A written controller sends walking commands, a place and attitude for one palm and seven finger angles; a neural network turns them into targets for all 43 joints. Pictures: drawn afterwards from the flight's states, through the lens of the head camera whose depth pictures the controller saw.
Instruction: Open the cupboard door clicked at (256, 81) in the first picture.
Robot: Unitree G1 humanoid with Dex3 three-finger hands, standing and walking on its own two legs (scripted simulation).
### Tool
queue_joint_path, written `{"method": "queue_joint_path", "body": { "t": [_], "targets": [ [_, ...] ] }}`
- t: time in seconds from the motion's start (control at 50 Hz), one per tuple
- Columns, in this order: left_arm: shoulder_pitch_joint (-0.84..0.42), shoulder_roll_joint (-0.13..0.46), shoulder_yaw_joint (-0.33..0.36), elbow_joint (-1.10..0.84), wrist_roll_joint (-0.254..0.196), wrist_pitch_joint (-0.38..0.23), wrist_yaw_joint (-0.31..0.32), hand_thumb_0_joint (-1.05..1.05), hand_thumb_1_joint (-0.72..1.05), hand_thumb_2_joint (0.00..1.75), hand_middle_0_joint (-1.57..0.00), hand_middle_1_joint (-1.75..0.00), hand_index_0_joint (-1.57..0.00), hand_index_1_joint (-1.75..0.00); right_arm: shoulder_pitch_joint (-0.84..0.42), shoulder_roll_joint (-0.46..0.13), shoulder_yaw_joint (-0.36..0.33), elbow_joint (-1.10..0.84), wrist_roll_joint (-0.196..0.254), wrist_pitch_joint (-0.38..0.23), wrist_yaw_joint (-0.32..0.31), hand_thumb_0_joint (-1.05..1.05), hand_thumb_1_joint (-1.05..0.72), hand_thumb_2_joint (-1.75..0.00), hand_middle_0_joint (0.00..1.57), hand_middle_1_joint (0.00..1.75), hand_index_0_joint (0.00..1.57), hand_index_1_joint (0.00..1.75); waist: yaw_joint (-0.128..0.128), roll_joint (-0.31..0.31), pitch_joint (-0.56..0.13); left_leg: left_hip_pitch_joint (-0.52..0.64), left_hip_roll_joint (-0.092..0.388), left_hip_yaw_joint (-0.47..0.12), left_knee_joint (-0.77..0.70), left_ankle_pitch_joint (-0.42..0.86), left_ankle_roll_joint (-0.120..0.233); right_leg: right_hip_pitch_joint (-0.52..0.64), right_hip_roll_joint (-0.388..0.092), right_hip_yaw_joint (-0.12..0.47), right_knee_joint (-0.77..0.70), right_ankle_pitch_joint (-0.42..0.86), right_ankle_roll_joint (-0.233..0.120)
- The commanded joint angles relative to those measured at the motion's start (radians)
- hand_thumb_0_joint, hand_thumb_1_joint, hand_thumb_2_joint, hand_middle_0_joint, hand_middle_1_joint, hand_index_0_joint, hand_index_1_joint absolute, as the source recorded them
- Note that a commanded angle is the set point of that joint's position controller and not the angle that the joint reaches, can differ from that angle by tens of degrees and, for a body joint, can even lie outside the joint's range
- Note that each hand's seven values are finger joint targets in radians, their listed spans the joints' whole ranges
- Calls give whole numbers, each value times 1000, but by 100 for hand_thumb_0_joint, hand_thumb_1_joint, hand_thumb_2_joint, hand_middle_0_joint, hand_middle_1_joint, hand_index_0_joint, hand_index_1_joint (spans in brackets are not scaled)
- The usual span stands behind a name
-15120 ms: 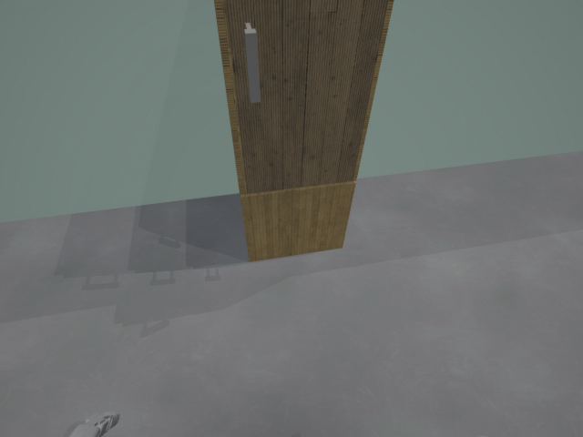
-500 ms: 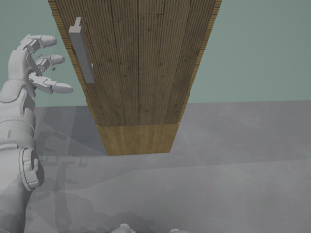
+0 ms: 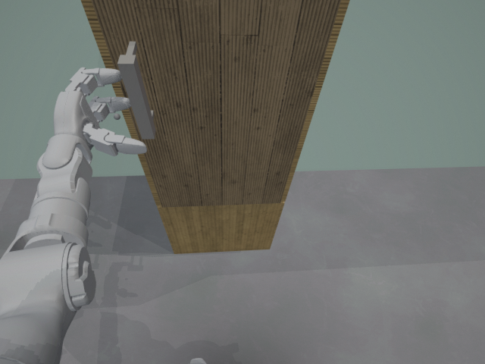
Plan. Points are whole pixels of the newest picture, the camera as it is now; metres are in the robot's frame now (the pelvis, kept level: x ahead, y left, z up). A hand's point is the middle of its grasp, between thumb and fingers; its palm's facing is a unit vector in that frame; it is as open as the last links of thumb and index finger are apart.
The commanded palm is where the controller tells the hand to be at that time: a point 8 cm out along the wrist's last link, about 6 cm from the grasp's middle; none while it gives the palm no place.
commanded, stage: slide the fingers in behind the handle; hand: left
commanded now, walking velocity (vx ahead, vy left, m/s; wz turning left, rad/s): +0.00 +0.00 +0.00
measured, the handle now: (141, 93) +0.55 +0.16 +0.13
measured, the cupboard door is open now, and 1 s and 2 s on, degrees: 0 0 1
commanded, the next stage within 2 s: close the thumb around the handle in 1.00 s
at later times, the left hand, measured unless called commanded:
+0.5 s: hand (132, 119) +0.48 +0.16 +0.13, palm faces +0.07 -1.00 -0.01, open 14.2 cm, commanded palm +0.45 +0.19 +0.13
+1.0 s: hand (147, 117) +0.49 +0.14 +0.13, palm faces +0.04 -1.00 +0.01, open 14.0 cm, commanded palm +0.46 +0.19 +0.13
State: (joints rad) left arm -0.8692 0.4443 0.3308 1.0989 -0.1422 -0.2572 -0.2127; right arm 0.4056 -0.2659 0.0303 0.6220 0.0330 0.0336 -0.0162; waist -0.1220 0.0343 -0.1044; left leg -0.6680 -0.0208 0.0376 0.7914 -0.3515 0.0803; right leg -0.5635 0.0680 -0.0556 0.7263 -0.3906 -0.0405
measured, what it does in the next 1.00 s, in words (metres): stands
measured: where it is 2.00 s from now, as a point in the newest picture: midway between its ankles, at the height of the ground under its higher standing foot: outside the picture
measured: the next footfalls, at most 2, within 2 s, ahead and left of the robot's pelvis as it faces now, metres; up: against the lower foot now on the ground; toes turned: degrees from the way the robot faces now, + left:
none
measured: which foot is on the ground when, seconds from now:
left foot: down 0.00-1.00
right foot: down 0.00-1.00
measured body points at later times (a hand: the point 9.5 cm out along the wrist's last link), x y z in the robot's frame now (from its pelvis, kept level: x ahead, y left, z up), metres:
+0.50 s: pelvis -0.01 -0.01 +0.00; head +0.06 +0.00 +0.44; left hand +0.47 +0.22 +0.13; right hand +0.01 -0.28 -0.12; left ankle +0.02 +0.06 -0.71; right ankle -0.03 -0.10 -0.71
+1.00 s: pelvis +0.00 -0.02 +0.00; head +0.07 -0.02 +0.45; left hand +0.48 +0.19 +0.13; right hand +0.03 -0.28 -0.12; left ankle +0.02 +0.06 -0.71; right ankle -0.03 -0.10 -0.71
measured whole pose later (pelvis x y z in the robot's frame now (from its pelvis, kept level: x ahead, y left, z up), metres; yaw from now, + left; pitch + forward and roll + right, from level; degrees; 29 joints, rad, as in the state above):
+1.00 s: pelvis +0.00 -0.02 +0.00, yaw +0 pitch +13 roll -1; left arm -0.86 0.38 0.31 1.10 -0.13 -0.28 -0.14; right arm 0.42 -0.27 0.02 0.63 0.03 0.02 -0.01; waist -0.12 0.03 -0.10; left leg -0.64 -0.01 0.03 0.77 -0.35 0.05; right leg -0.55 0.08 -0.06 0.72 -0.39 -0.07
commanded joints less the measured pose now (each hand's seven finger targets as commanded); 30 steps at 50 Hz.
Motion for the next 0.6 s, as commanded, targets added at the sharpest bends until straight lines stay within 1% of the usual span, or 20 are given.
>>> {"method": "queue_joint_path", "body": {
  "t": [0.0, 0.02, 0.06, 0.12, 0.14, 0.18, 0.2, 0.24, 0.26, 0.28, 0.3, 0.34, 0.36, 0.38, 0.4, 0.42, 0.46, 0.5, 0.54, 0.58],
  "targets": [
    [-485, 185, -14, -241, -15, -70, 11, 0, -50, 30, -30, -120, -30, -120, 99, -179, -65, -68, 0, -28, -7, 0, -90, -90, 20, 30, 20, 30, -15, 56, -341, 445, 40, -131, -59, 396, -41, -57, 4, 29, -76, 318, 12],
    [-480, 180, -9, -244, -16, -73, 14, 0, -50, 30, -30, -120, -30, -120, 100, -179, -66, -67, -1, -31, -6, 0, -90, -90, 20, 30, 20, 30, -9, 47, -348, 448, 39, -133, -60, 389, -42, -54, 5, 27, -74, 313, 10],
    [-506, 161, -27, -243, -18, -81, 23, 0, -50, 30, -30, -120, -30, -120, 99, -179, -64, -65, -2, -34, -7, 0, -90, -90, 20, 30, 20, 30, -18, 59, -338, 451, 38, -140, -61, 376, -42, -62, 3, 27, -75, 295, 7],
    [-527, 170, -20, -219, -9, -84, 36, 0, -50, 30, -30, -120, -30, -120, 95, -179, -66, -54, 0, -39, -8, 0, -90, -90, 20, 30, 20, 30, -24, 39, -333, 433, 37, -139, -65, 326, -41, -71, 0, 32, -80, 269, 11],
    [-552, 135, -50, -223, -10, -86, 38, 0, -50, 30, -30, -120, -30, -120, 93, -175, -64, -51, -1, -43, -8, 0, -90, -90, 20, 30, 20, 30, -34, 34, -329, 434, 35, -140, -67, 316, -41, -71, -1, 31, -81, 268, 12],
    [-549, 141, -41, -209, -1, -93, 51, 0, -50, 30, -30, -120, -30, -120, 95, -178, -65, -47, -2, -49, -6, 0, -90, -90, 20, 30, 20, 30, -27, 44, -347, 442, 35, -142, -63, 308, -42, -81, -2, 33, -77, 256, 11],
    [-582, 154, -39, -222, 1, -99, 58, 0, -50, 30, -30, -120, -30, -120, 93, -178, -64, -42, -4, -50, -6, 0, -90, -90, 20, 30, 20, 30, -29, 73, -347, 445, 36, -148, -65, 303, -45, -88, -2, 32, -74, 245, 9],
    [-595, 108, -76, -190, 6, -98, 63, 0, -50, 30, -30, -120, -30, -120, 93, -176, -63, -36, -4, -57, -3, 0, -90, -90, 20, 30, 20, 30, -44, 58, -327, 433, 34, -149, -67, 258, -43, -105, -2, 32, -82, 215, 10],
    [-602, 105, -77, -188, 4, -104, 66, 0, -50, 30, -30, -120, -30, -120, 101, -177, -64, -31, -6, -60, -4, 0, -90, -90, 20, 30, 20, 30, -48, 40, -329, 427, 32, -150, -62, 259, -39, -97, -2, 32, -82, 218, 9],
    [-607, 113, -75, -185, 8, -107, 66, 0, -50, 30, -30, -120, -30, -120, 99, -179, -66, -29, -5, -62, -4, 0, -90, -90, 20, 30, 20, 30, -47, 43, -344, 428, 32, -148, -63, 253, -40, -97, -2, 37, -81, 221, 12],
    [-612, 82, -102, -188, 6, -107, 64, 0, -50, 30, -30, -120, -30, -120, 97, -177, -65, -29, -5, -65, -3, 0, -90, -90, 20, 30, 20, 30, -52, 57, -348, 435, 30, -148, -63, 252, -40, -100, -3, 36, -83, 220, 11],
    [-607, 85, -96, -201, 5, -113, 64, 0, -50, 30, -30, -120, -30, -120, 100, -179, -68, -24, -6, -71, -1, 0, -90, -90, 20, 30, 20, 30, -44, 74, -386, 456, 30, -149, -56, 271, -41, -98, -3, 37, -78, 230, 8],
    [-622, 68, -111, -193, 1, -116, 65, 0, -50, 30, -30, -120, -30, -120, 108, -178, -67, -18, -8, -71, 0, 0, -90, -90, 20, 30, 20, 30, -54, 62, -377, 456, 30, -154, -54, 285, -42, -96, -2, 33, -76, 237, 7],
    [-611, 66, -108, -183, 3, -116, 65, 0, -50, 30, -30, -120, -30, -120, 106, -178, -69, -15, -6, -72, 2, 0, -90, -90, 20, 30, 20, 30, -49, 66, -381, 457, 31, -150, -52, 286, -42, -104, 0, 35, -77, 242, 9],
    [-627, 52, -124, -192, 1, -116, 64, 0, -50, 30, -30, -120, -30, -120, 108, -178, -70, -11, -7, -72, 3, 0, -90, -90, 20, 30, 20, 30, -60, 53, -375, 459, 32, -153, -53, 284, -42, -107, 1, 32, -77, 242, 11],
    [-622, 39, -130, -194, -3, -116, 64, 0, -50, 30, -30, -120, -30, -120, 107, -177, -71, -12, -8, -74, 5, 0, -90, -90, 20, 30, 20, 30, -52, 61, -378, 457, 30, -152, -55, 283, -43, -103, 1, 31, -77, 241, 9],
    [-627, 7, -157, -193, -7, -116, 65, 0, -50, 30, -30, -120, -30, -120, 107, -176, -71, -8, -8, -77, 6, 0, -90, -90, 20, 30, 20, 30, -62, 70, -369, 465, 28, -153, -52, 283, -41, -110, 0, 32, -82, 240, 7],
    [-628, 22, -141, -190, -8, -113, 71, 0, -50, 30, -30, -120, -30, -120, 111, -178, -73, -1, -8, -79, 8, 0, -90, -90, 20, 30, 20, 30, -60, 56, -366, 452, 28, -148, -53, 274, -39, -107, 2, 33, -84, 242, 10],
    [-630, -7, -165, -176, -8, -107, 71, 0, -50, 30, -30, -120, -30, -120, 110, -176, -71, 1, -7, -82, 9, 0, -90, -90, 20, 30, 20, 30, -66, 49, -341, 436, 26, -145, -56, 255, -38, -113, 1, 32, -88, 235, 10],
    [-615, 48, -111, -144, -9, -98, 82, 0, -50, 30, -30, -120, -30, -120, 118, -180, -69, 4, -8, -81, 8, 0, -90, -90, 20, 30, 20, 30, -54, 19, -336, 400, 21, -136, -56, 256, -33, -84, 0, 38, -87, 253, 12]
  ]
}}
